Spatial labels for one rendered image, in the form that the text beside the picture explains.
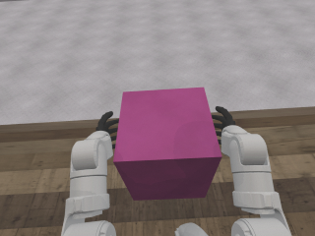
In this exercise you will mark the right robot upper arm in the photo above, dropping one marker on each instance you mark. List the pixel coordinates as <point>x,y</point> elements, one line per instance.
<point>258,226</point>

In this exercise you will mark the left robot upper arm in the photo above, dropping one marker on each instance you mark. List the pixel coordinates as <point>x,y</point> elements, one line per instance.
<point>92,228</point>

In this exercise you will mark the robot left forearm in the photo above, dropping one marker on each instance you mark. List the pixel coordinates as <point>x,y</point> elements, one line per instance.
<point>88,185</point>

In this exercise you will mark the robot left hand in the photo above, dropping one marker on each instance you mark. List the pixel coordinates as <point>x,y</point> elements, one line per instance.
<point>102,125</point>

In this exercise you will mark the robot right forearm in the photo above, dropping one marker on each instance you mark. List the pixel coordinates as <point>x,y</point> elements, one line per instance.
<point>252,179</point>

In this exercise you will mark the right robot thigh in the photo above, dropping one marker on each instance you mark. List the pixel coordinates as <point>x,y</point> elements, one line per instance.
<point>190,229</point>

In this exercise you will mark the robot right hand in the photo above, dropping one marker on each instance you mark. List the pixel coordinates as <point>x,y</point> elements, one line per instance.
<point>226,120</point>

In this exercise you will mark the carton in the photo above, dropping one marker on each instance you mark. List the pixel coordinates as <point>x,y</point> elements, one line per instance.
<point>166,145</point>

